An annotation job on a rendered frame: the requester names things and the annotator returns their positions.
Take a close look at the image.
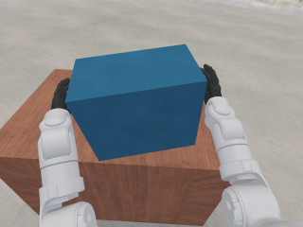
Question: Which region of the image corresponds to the pedestal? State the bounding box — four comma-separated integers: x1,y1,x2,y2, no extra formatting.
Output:
0,69,232,226

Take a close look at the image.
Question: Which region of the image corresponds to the robot left forearm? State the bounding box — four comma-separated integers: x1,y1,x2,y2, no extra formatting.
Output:
37,108,85,227

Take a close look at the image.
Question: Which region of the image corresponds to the robot right hand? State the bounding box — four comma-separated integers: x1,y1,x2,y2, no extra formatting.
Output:
200,64,222,105

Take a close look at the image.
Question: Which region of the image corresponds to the left robot upper arm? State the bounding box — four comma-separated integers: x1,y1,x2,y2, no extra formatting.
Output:
41,201,98,227

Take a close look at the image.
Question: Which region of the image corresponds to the carton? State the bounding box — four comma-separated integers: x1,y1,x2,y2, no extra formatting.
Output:
65,44,207,161

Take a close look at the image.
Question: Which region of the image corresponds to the right robot upper arm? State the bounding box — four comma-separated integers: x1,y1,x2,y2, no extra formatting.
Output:
222,183,303,227

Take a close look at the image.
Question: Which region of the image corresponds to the robot right forearm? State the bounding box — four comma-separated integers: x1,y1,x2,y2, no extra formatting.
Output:
205,96,281,218

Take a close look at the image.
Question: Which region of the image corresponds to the robot left hand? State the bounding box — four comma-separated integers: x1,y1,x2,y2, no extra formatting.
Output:
50,78,71,114

